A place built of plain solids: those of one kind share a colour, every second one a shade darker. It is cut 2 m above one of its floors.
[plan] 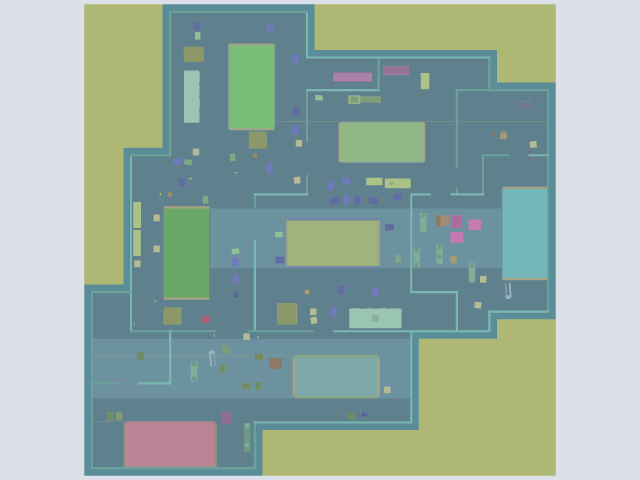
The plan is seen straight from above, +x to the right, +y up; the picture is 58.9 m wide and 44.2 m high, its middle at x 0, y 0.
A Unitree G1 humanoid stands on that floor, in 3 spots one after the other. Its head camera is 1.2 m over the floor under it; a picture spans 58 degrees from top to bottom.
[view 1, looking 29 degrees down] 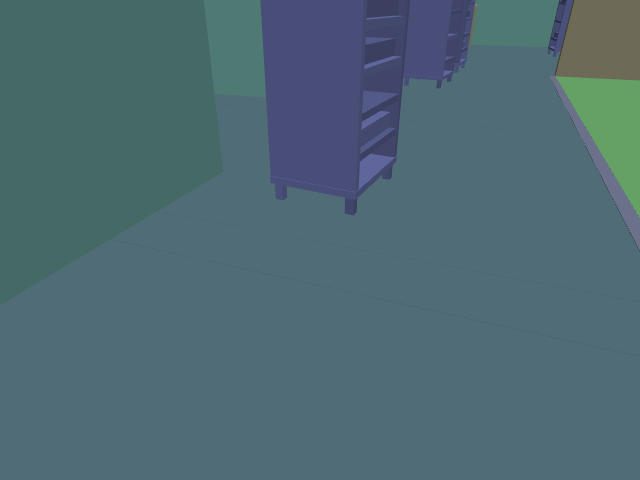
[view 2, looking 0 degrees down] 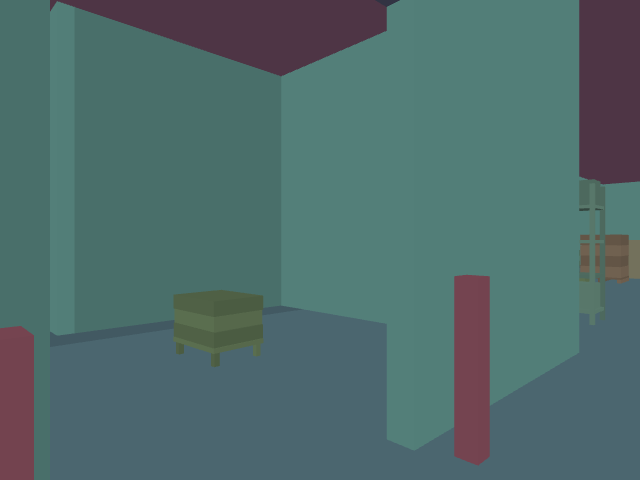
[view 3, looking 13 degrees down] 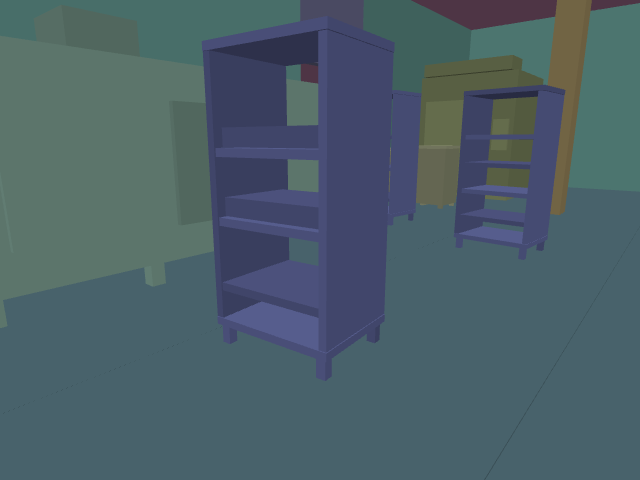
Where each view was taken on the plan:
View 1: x -3.20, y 19.50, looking -69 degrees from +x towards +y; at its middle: floor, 2.48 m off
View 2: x -18.90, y -14.70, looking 46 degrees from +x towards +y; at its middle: wall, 7.20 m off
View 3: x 6.90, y -3.10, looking -140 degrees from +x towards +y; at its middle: rack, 2.04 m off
